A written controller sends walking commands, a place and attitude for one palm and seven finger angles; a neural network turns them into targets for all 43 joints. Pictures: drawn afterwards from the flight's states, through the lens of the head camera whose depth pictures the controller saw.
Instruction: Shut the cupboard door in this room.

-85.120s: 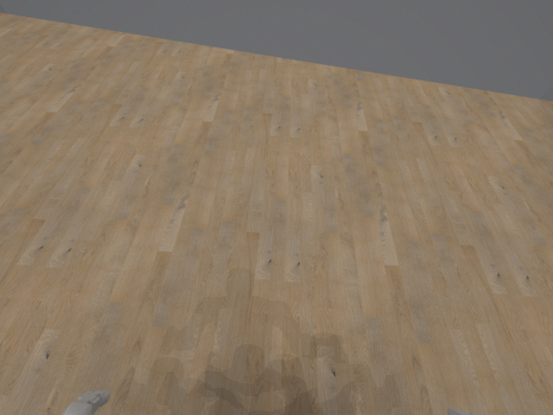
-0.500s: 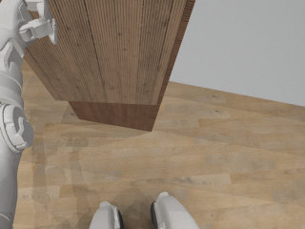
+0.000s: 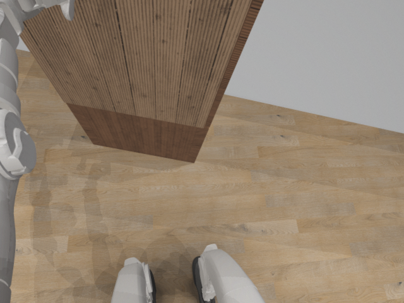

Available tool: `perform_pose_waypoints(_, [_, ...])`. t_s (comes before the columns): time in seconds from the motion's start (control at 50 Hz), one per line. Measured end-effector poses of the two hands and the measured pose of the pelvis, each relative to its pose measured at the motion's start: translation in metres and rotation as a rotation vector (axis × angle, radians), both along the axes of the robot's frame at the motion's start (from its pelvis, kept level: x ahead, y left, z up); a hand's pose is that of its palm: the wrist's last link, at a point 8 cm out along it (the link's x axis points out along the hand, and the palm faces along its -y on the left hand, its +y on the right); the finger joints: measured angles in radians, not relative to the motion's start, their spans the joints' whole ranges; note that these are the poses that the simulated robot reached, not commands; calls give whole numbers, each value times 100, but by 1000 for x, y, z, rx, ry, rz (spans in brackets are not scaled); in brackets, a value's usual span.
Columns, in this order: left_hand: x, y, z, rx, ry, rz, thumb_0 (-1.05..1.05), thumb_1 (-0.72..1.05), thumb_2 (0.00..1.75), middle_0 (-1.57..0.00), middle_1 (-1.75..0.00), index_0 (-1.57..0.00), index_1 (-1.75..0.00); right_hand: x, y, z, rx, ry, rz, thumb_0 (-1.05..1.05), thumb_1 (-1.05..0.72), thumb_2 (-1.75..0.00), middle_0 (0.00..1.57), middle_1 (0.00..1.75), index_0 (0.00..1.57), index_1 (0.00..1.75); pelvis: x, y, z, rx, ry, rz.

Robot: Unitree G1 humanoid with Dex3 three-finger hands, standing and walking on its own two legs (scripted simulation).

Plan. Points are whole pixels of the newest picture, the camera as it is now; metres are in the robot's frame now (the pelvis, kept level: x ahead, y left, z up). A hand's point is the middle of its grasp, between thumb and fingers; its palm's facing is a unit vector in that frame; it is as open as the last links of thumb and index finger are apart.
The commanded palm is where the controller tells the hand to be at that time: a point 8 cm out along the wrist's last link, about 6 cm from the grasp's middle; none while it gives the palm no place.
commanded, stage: pull the fist back off the door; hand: left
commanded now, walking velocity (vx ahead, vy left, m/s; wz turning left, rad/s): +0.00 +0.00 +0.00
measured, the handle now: out of the picture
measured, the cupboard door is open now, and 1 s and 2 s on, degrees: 1 0 0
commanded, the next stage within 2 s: draw the hand back to the body in 0.90 s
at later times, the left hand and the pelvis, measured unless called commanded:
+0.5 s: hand out of the picture +0.59 +0.08 +0.15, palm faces +0.12 -0.99 +0.01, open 3.1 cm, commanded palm +0.55 +0.13 +0.15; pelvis +0.00 -0.02 +0.02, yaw -1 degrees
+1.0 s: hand (82, 36) +0.51 +0.09 +0.15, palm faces +0.08 -1.00 -0.01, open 3.1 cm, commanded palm +0.49 +0.14 +0.15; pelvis +0.01 -0.02 +0.04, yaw +2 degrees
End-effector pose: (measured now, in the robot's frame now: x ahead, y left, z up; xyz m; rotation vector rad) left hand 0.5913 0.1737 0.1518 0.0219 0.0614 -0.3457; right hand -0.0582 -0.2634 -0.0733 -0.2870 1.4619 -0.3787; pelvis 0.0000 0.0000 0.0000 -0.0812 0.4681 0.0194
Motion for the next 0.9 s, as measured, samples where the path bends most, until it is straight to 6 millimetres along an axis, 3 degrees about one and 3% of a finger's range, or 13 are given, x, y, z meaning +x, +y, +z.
perform_pose_waypoints(0.06, [3,-5,-1,-34,8,20,2,96,96,-130,-150,-129,-150,0,1,-3,5,4,3,0,-90,-90,21,30,20,30,0,-1,-2,-3,9,0])
perform_pose_waypoints(0.16, [-4,-3,-8,-111,39,308,-1,78,94,-129,-150,-129,-150,1,12,-8,95,0,53,0,-91,-90,21,30,20,30,0,-3,-2,-2,15,7])
perform_pose_waypoints(0.24, [-14,-8,-9,-38,5,501,-1,79,92,-129,-150,-129,-150,2,22,-11,163,-19,68,0,-91,-90,21,30,20,30,-2,-6,0,4,7,9])
perform_pose_waypoints(0.32, [-20,-29,-5,59,-56,473,0,83,91,-129,-150,-129,-150,-4,27,-11,202,-24,43,0,-90,-90,21,30,20,30,-3,-9,5,11,-13,8])
perform_pose_waypoints(0.42, [-26,-49,-4,-15,24,424,1,87,90,-129,-150,-129,-150,-12,23,-3,199,-29,-6,0,-90,-90,21,30,20,30,-1,-13,16,24,-44,-7])
perform_pose_waypoints(0.6, [-46,-25,2,33,-45,494,1,89,90,-130,-150,-129,-150,-14,5,7,186,-45,-20,0,-91,-90,21,30,20,30,7,-18,28,47,-98,-36])
perform_pose_waypoints(0.74, [-79,-9,-15,-4,-23,463,1,90,90,-129,-150,-129,-150,19,-15,13,152,-71,30,1,-91,-90,20,30,20,30,12,-20,36,50,-136,-17])
perform_pose_waypoints(0.9, [-103,-19,-8,-25,-87,428,2,90,90,-130,-150,-130,-150,83,-26,11,111,-221,110,1,-91,-90,20,30,20,30,15,-17,38,50,-176,5])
